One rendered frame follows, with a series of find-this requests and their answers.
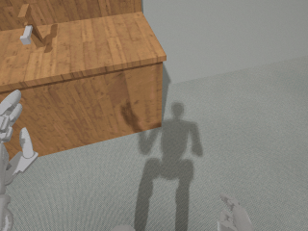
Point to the left robot hand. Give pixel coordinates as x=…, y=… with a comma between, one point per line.
x=10, y=110

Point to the left robot forearm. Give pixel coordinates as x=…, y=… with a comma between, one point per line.
x=6, y=216

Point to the tap lever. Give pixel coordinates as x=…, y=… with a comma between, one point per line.
x=25, y=39

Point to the counter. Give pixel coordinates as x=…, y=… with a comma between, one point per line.
x=92, y=72

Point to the right robot hand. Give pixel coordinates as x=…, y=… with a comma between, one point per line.
x=239, y=220

